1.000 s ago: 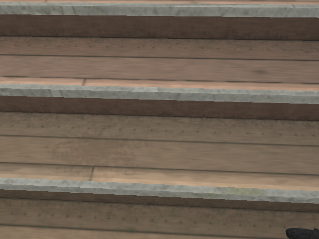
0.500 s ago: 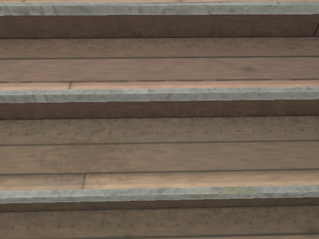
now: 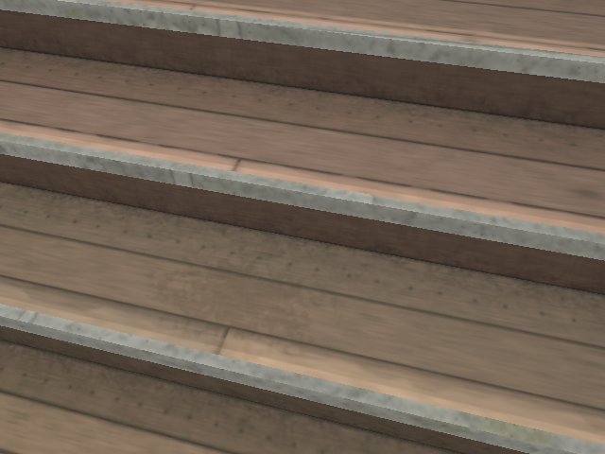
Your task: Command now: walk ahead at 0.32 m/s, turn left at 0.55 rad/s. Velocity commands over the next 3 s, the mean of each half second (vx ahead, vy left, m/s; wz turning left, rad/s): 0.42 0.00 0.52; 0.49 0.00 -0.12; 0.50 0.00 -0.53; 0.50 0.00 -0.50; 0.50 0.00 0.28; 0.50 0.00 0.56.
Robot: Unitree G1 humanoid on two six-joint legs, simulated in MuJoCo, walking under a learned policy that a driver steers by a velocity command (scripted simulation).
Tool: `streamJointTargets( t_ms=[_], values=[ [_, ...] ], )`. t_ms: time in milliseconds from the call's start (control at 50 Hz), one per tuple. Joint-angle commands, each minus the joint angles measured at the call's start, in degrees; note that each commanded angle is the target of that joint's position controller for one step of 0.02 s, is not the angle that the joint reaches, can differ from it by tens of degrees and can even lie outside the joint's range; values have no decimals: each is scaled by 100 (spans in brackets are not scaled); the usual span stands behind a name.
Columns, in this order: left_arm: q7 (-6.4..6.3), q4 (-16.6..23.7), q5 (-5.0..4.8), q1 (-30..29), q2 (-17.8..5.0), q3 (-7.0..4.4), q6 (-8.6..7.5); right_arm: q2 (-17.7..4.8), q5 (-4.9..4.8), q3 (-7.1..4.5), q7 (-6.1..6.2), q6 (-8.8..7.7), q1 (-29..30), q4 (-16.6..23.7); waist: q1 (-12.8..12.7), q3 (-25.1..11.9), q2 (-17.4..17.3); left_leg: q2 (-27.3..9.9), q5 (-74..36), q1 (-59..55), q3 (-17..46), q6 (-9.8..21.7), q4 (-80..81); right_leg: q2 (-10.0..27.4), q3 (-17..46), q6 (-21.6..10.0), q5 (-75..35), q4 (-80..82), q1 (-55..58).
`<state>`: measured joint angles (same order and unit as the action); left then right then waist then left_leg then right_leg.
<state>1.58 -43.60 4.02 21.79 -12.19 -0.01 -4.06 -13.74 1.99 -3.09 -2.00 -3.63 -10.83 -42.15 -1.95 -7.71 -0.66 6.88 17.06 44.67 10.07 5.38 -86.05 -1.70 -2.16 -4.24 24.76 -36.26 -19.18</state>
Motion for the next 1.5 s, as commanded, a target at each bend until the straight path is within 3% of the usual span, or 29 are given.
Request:
streamJointTargets(
  t_ms=[20, 260, 360, 400, 420, 440, 460, 480, 520, 560, 640, 680, 700, 720, 780, 840, 860, 900, 920, 940, 1000, 1040, 1240, 1320, 1380, 1420, 1440, 1460, 1500],
  values=[
    [83, 4, -46, -302, 340, 265, -56, -138, -27, 18, 12, -31, 448, 129, 229, 651, 189, -306, -1291, 2808, 284, 319, -2058, 1750, 2045, -875, -128, 1933, 1091],
    [155, -2420, 660, 2510, 595, 498, 19, 496, -276, 651, -299, 247, 2896, 752, -389, 1034, 281, -931, -1481, 4936, -1384, 1213, -1828, 1699, -12, -695, -2877, 3003, 1927],
    [348, -2154, -59, 1722, -981, 243, -492, 163, -211, 463, -442, 711, 2397, 789, 814, 583, 1183, -127, -64, -178, -2685, 543, 644, 2009, -927, -193, -11366, 2431, 573],
    [432, -2114, 11, 1349, -1732, -71, -385, -124, -301, 273, -299, 564, 602, 191, 1338, 200, 1477, 236, 14, -2114, -2307, 539, 2693, 2109, -769, -23, -12546, 848, 1145],
    [528, -1890, 279, 978, -1536, -143, -351, -581, -147, 24, -145, 538, -1421, -571, 1787, -716, 753, -94, -1694, -4731, -859, 883, 2842, 1879, -434, 203, -11120, -1335, -605],
    [852, -1868, 565, 1756, -243, 118, -274, -783, 82, 116, -122, 503, -2673, -1249, 1219, -2479, -908, -1554, -2468, -6680, 2758, 2244, 4628, 272, 314, 251, -1805, -4170, -2058],
    [847, -1646, -135, 954, -237, -37, -185, -826, 387, -100, -41, 385, -3123, -1365, 1659, -1359, -179, -2043, -854, -5087, 3985, 1839, 5949, -305, 1842, -47, -2203, -6736, -2764],
    [731, -1498, -215, 292, -21, -85, -253, -669, 245, -59, -17, 130, -2442, -1585, 1253, 185, 4, -1892, 250, -3729, 3304, 1490, 5951, -109, 1874, -260, -2511, -7746, -3793],
    [511, -1181, 94, -290, 250, 21, -176, 211, -36, 197, -108, -4, -662, -1629, 347, 211, 327, -1640, 799, -2555, 2504, 1605, 5983, -67, 1705, -666, -2187, -8803, -4371],
    [424, -878, -7, -431, 418, 138, 85, 875, 221, 480, -284, -1, 139, -1792, -425, 478, 736, -1594, 283, -1404, 1279, 1109, 6451, 271, 1397, -1048, -2433, -8889, -4547],
    [358, -565, -248, -1078, 490, 286, 131, 560, 411, 485, -142, -174, -354, -1975, -437, 775, -236, -1362, 218, -982, 58, 874, 6899, 236, 701, -1119, -1058, -10137, -5368],
    [-430, 501, -421, -2371, 857, 386, 145, 285, -187, 456, 52, -441, -1110, -2503, -225, 1722, 369, -1416, 707, -808, -161, 446, 7443, 344, 289, -183, -704, -8502, -5331],
    [-10, 378, -298, -2592, 73, 288, 166, 353, 646, 581, -137, -306, -1682, -2302, 124, -1, -80, -1120, 247, -1984, -332, 445, 6880, 468, 296, -680, -1880, -7829, -5189],
    [140, 493, -329, -2706, 4, 238, 236, 129, 748, 531, -218, -215, -1809, -2355, 137, 299, -395, -1128, -380, -2049, -613, 355, 7062, 597, 432, -732, -2169, -7144, -5164],
    [301, 499, -181, -2927, 18, 163, 361, -439, 67, 503, -338, -287, -1115, -1602, -140, 293, -719, -1713, -4381, -1080, -897, 1056, 7965, 136, -805, -254, -809, -5253, -2207],
    [372, 591, -216, -2435, -76, 121, 481, -1293, -138, 195, -362, -383, -1663, -1842, -382, 103, -927, -2385, -9451, -4674, -1071, 1193, 6652, -456, -1050, -178, -218, -2619, -2755],
    [301, 393, -262, -1985, -290, 11, 423, -1057, 145, 186, -409, -337, -2070, -1947, -106, -356, -869, -2214, -10136, -4920, -1451, 1043, 5732, -586, -783, -424, -703, -2530, -1997],
    [117, -460, -306, 310, -791, -197, 378, -447, 501, 285, -546, -195, -2314, -1860, -647, -1621, 555, -1287, -6223, -1517, -953, 556, 3099, 189, 2715, -1458, -799, -843, 1736],
    [39, -690, 16, 1170, -994, -258, 345, -268, 260, 211, -622, -81, -1154, -1640, -1101, -801, 1480, -233, -1506, 390, -194, 219, 504, 784, 4999, -1781, 717, 969, 1790],
    [-48, -940, 37, 1133, -900, -302, 169, -119, 21, 266, -532, -138, -1003, -1560, -889, -149, 1315, -354, -1754, 1413, 510, 269, -1085, 920, 5183, -1443, 1549, 1016, 1317],
    [55, -1359, -66, -238, 175, -76, 41, 167, 128, 426, -151, -167, -162, -1097, 183, 254, -235, -453, -1826, 2359, 473, 487, -2020, 792, 3682, -1125, -238, 726, 191],
    [90, -1556, -179, -680, 616, 101, 18, 302, 301, 522, -110, -34, -215, -1116, 582, 157, 210, -670, -1170, 2640, 71, 599, -2394, 374, 2613, -1000, -742, 771, -304],
    [121, -2578, 397, 1868, 397, 213, -149, 314, 168, 801, 41, -36, 2713, 195, -357, 809, 118, -1109, -148, 4823, -900, 366, -1521, 805, 3084, -1063, -1207, 1358, 1397],
    [468, -1887, -135, 764, -32, 157, -300, 820, 105, 881, -137, 392, 3413, 841, 208, 940, 1092, -854, -472, -827, -2087, -156, 248, 1288, 2493, -1347, -4572, 3168, -2380],
    [542, -1739, -244, 725, -983, -289, -450, -468, -20, 337, -87, 340, 1423, 237, 861, -249, 1037, -250, -139, -2077, -1639, 52, 2748, 1047, 1798, -644, -9804, 731, 572],
    [659, -1958, 162, 1706, 440, -70, -339, -439, 125, 332, -48, 242, -1201, -575, 1121, -2548, -1517, -2676, 475, -6127, 3518, 1913, 5361, -476, 1947, -365, -1953, -2878, -2561],
    [677, -2006, -136, 663, 25, -288, -183, -652, 223, 240, 77, 180, -1681, -870, 1581, -1027, -1375, -2742, 3480, -4386, 4502, 1461, 6271, -327, 2200, -320, -2184, -5883, -3369],
    [613, -1947, -249, 323, 5, -368, -187, -830, 100, 191, 127, 22, -893, -1010, 1100, 109, -1007, -2649, 3916, -2977, 3794, 1171, 6277, -70, 1807, -312, -2546, -6644, -3756],
    [341, -1851, -99, -121, 267, -349, -218, 350, 5, 395, 102, -4, -49, -1274, 540, 42, 407, -2790, 1869, -2060, 1990, 1047, 6111, 200, 1443, -592, -2624, -7249, -3332]
  ],
)
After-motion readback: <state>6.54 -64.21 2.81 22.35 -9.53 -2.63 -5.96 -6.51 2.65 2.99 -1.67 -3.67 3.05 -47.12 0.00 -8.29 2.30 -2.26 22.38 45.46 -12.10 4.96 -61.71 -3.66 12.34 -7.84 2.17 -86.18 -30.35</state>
